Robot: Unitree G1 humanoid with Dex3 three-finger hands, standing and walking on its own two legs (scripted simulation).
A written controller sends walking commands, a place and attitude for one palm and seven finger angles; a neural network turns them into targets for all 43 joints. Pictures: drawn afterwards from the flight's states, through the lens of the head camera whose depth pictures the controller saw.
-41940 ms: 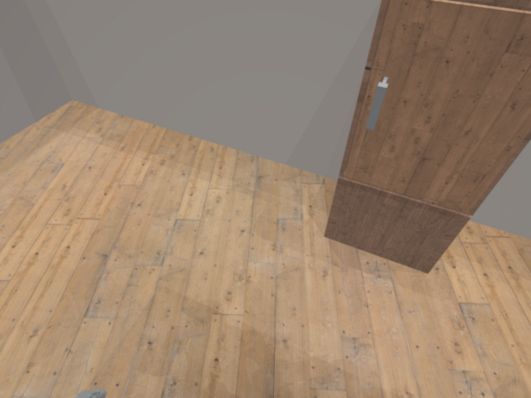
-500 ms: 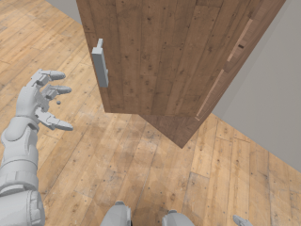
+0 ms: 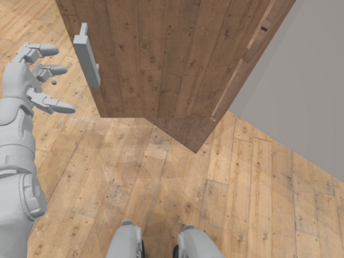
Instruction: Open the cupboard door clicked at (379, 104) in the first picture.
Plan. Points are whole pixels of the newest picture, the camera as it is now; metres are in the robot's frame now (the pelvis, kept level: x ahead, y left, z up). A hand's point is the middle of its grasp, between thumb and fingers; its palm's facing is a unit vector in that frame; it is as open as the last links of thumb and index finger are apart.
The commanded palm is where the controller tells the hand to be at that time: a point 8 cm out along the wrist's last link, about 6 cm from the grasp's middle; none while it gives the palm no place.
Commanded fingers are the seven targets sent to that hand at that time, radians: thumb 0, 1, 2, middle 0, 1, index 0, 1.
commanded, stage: move the hooked fingers beside the handle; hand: left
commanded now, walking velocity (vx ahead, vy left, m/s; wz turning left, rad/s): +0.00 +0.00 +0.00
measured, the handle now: (89, 56) +0.56 +0.17 +0.07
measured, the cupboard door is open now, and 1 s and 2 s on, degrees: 39 39 39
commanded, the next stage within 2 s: slide the fingers in behind the handle in 1.00 s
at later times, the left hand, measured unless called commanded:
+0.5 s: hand (56, 73) +0.52 +0.24 +0.07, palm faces +0.01 -1.00 -0.02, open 14.0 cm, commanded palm +0.49 +0.27 +0.07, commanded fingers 0.00 -0.50 0.30 -0.30 -1.20 -0.30 -1.20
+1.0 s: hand (56, 75) +0.50 +0.23 +0.07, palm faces +0.01 -1.00 -0.01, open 14.0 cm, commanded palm +0.49 +0.27 +0.07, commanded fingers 0.00 -0.50 0.30 -0.30 -1.20 -0.30 -1.20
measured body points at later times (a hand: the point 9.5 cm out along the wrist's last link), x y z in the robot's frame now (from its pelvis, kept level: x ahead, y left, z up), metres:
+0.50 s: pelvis +0.01 +0.00 +0.00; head +0.15 +0.03 +0.43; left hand +0.51 +0.29 +0.07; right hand +0.00 -0.27 -0.10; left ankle +0.05 +0.09 -0.65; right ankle +0.00 -0.11 -0.65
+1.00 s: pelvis +0.00 +0.00 +0.00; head +0.13 +0.04 +0.43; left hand +0.50 +0.29 +0.08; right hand +0.03 -0.27 -0.10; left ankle +0.05 +0.09 -0.65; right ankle +0.00 -0.11 -0.65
